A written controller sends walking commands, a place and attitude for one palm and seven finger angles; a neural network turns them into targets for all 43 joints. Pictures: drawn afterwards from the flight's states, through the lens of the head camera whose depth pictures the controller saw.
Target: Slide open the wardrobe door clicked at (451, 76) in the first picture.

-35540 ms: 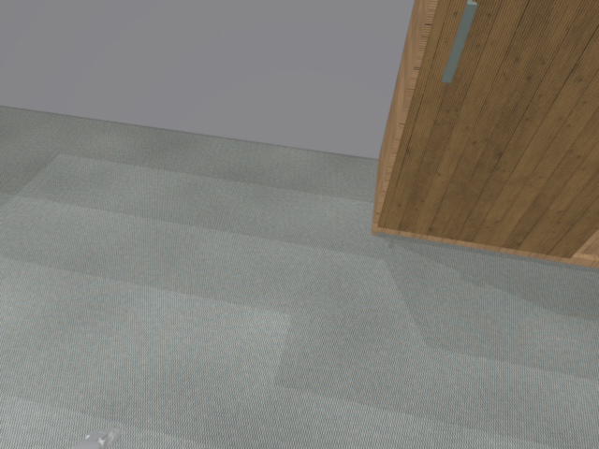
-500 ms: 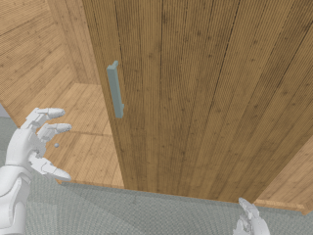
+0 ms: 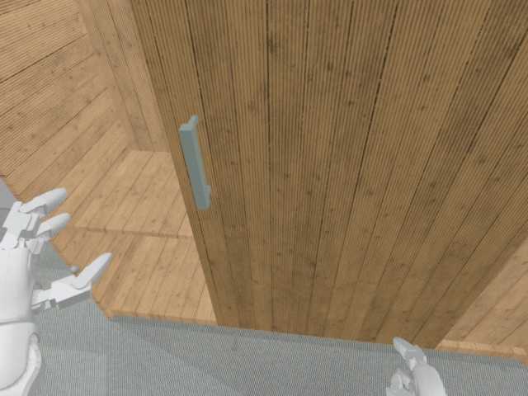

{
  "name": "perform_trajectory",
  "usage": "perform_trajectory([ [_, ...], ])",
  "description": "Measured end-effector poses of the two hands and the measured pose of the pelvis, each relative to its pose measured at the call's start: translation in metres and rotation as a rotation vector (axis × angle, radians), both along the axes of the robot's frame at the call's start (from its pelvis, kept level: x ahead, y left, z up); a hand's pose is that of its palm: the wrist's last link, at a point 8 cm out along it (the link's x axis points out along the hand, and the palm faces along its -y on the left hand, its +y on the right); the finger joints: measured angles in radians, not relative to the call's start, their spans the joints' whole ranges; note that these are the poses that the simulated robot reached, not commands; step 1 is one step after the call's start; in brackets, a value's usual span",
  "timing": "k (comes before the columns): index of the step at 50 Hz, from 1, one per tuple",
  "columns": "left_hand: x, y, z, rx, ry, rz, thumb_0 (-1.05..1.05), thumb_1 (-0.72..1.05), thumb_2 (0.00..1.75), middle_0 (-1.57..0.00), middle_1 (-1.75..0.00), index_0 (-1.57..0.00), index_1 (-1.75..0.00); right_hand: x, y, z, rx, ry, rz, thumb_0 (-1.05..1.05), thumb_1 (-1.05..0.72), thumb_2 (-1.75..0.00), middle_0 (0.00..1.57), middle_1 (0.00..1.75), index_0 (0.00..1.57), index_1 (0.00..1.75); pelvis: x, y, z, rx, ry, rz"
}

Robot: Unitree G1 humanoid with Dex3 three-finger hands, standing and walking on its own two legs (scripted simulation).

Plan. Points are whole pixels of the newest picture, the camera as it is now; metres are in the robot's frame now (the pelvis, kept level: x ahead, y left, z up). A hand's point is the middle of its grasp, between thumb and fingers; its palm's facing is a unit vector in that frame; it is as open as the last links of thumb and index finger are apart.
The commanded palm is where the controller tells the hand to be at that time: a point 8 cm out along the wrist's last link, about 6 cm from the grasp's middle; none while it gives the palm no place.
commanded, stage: draw the hand back to the body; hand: left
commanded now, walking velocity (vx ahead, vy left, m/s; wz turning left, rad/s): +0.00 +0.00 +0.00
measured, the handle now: (198, 164) +0.52 +0.21 +0.08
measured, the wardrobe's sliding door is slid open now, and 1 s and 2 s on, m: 0.45 0.45 0.45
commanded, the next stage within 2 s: step back with the hand held close in 0.54 s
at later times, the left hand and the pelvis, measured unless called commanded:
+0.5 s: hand (76, 281) +0.19 +0.25 +0.16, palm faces +0.47 -0.80 -0.36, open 7.5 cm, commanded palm +0.14 +0.29 +0.17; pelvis +0.01 -0.01 +0.00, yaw +0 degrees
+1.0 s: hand (58, 287) +0.18 +0.27 +0.15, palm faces +0.35 -0.81 -0.46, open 7.4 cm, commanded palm +0.12 +0.32 +0.17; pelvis -0.02 +0.02 +0.00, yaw -1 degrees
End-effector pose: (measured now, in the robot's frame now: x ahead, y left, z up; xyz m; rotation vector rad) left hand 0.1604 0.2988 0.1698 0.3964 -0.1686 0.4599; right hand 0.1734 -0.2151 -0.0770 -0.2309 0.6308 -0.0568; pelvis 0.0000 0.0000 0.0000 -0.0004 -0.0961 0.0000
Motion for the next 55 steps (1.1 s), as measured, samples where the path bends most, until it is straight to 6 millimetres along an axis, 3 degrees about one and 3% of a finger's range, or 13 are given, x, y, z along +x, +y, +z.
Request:
perform_trajectory([
  [12,-0.020,-0.010,0.014,0.065,-0.001,0.006,0.01,0.71,0.81,-0.22,-0.41,-0.22,-0.41,0.016,-0.009,0.005,-0.001,-0.019,0.000,0.02,-0.90,-0.90,0.20,0.30,0.20,0.30,0.009,-0.008,0.000,-0.002,-0.002,0.000],
  [19,-0.020,-0.009,0.004,0.026,0.024,0.039,0.01,0.84,0.87,-0.21,-0.33,-0.21,-0.33,0.019,-0.011,0.004,-0.007,-0.007,0.006,0.02,-0.90,-0.90,0.20,0.30,0.20,0.30,0.007,-0.012,0.000,-0.001,-0.001,0.004],
  [28,-0.017,-0.015,0.008,0.032,0.006,0.010,0.02,0.88,0.89,-0.21,-0.31,-0.21,-0.31,0.014,-0.012,0.004,-0.007,-0.008,-0.004,0.02,-0.90,-0.90,0.20,0.30,0.20,0.30,0.008,-0.012,0.001,-0.002,-0.007,0.002],
  [37,-0.014,-0.004,0.012,0.066,-0.009,0.020,0.02,0.89,0.89,-0.21,-0.31,-0.21,-0.30,0.007,-0.012,0.002,-0.006,0.021,-0.018,0.02,-0.90,-0.90,0.20,0.30,0.20,0.30,0.002,-0.009,0.000,-0.014,0.017,0.004],
  [44,-0.008,0.002,0.000,0.085,0.037,-0.044,0.02,0.89,0.89,-0.21,-0.30,-0.21,-0.30,-0.008,-0.015,0.004,-0.040,0.069,-0.078,0.02,-0.90,-0.90,0.20,0.30,0.20,0.30,-0.010,0.005,-0.002,-0.021,0.073,-0.006],
  [55,-0.039,0.026,0.011,0.191,-0.022,-0.096,0.02,0.88,0.89,-0.22,-0.31,-0.21,-0.30,-0.045,0.002,0.011,-0.075,0.066,-0.113,0.02,-0.90,-0.90,0.20,0.30,0.20,0.30,-0.040,0.025,-0.008,-0.018,0.080,-0.010],
])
